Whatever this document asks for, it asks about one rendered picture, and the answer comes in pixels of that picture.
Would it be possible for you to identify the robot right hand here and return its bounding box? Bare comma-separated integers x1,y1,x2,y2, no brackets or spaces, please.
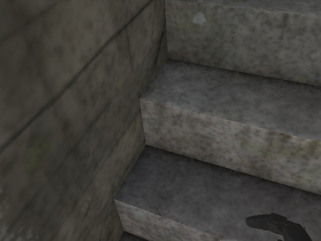
246,213,312,241

